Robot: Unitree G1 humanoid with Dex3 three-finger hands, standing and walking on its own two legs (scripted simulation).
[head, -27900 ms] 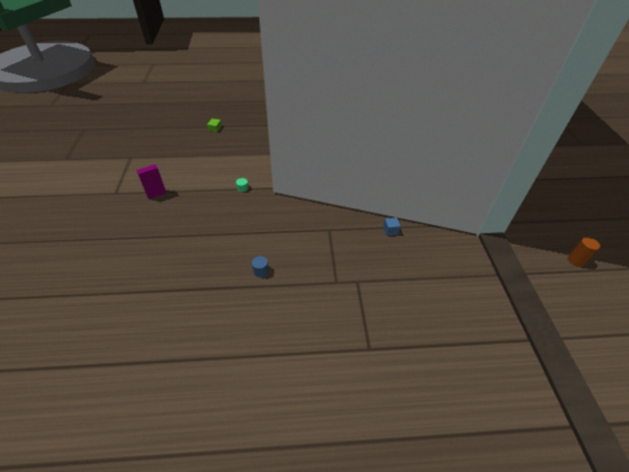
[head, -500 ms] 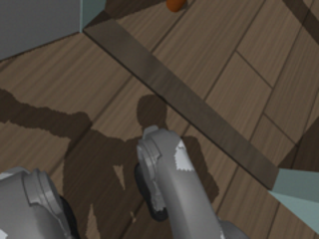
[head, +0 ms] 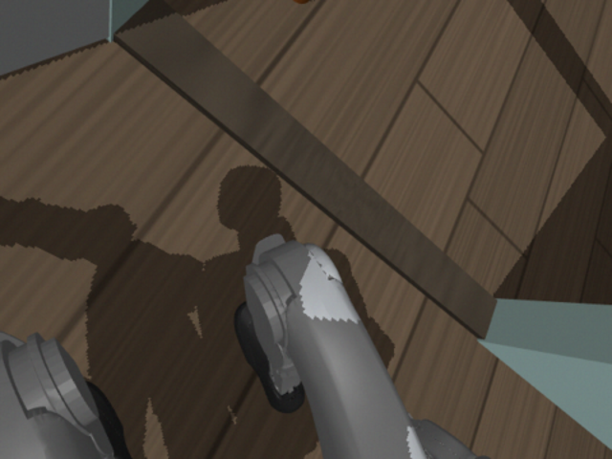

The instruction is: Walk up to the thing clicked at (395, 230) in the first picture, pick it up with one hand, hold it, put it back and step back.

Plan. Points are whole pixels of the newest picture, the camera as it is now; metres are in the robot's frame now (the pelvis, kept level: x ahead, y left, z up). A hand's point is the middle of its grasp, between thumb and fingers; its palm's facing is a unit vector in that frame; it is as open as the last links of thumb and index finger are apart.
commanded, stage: rest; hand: left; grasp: from above
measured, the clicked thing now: out of the picture +0.45 +0.34 -0.27
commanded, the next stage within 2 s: open in 0.40 s
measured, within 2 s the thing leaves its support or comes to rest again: rests again in 0.12 s
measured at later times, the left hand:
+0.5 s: hand out of the picture +0.45 +0.34 -0.25, palm faces -0.25 -0.37 -0.89, open 8.2 cm
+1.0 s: hand out of the picture +0.45 +0.34 -0.24, palm faces -0.25 -0.37 -0.90, open 11.1 cm
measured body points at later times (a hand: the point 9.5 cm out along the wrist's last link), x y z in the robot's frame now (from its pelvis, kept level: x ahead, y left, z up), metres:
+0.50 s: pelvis +0.00 +0.00 +0.00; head +0.29 +0.12 +0.32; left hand +0.46 +0.35 -0.20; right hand +0.01 -0.23 -0.04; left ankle +0.06 +0.14 -0.28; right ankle +0.11 -0.13 -0.28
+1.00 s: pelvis -0.01 +0.01 +0.01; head +0.29 +0.12 +0.32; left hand +0.46 +0.36 -0.19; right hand +0.01 -0.23 -0.04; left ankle +0.06 +0.14 -0.28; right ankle +0.11 -0.13 -0.28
